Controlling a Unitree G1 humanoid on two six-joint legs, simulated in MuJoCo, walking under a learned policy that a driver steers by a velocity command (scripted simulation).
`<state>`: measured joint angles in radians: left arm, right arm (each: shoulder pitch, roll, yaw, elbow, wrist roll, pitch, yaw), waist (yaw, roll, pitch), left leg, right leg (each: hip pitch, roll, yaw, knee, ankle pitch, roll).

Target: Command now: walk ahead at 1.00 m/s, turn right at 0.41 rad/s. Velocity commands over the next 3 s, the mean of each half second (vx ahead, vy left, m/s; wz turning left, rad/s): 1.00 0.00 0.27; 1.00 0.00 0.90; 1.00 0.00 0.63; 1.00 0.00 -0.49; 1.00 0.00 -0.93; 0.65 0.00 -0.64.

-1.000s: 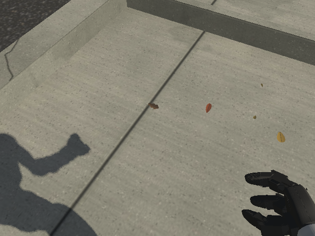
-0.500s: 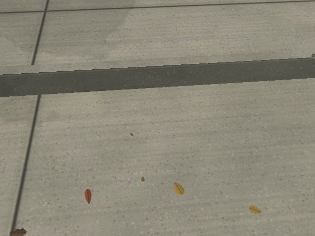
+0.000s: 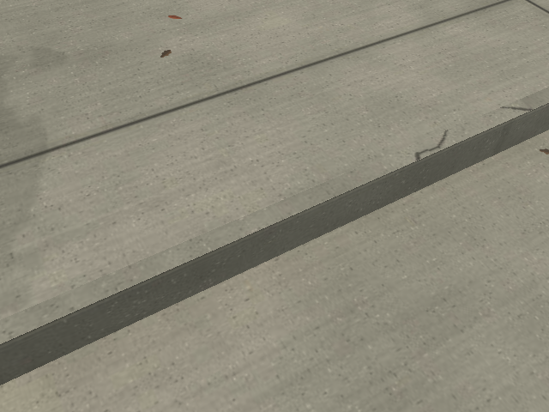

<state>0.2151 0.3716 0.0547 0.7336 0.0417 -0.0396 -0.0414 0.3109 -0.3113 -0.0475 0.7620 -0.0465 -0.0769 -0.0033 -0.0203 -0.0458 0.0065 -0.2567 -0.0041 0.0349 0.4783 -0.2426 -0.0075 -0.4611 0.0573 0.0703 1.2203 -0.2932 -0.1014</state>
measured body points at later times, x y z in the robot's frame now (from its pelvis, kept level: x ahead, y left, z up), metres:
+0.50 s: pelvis +0.45 -0.01 +0.00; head +0.47 -0.01 +0.45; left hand +0.43 +0.28 -0.11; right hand +0.62 -0.27 -0.11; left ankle +0.48 +0.12 -0.64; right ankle +0.40 -0.11 -0.74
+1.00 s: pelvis +0.89 +0.13 +0.02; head +0.93 +0.15 +0.47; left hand +1.06 +0.42 +0.03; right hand +0.99 -0.12 -0.11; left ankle +0.70 +0.09 -0.72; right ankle +1.10 +0.11 -0.54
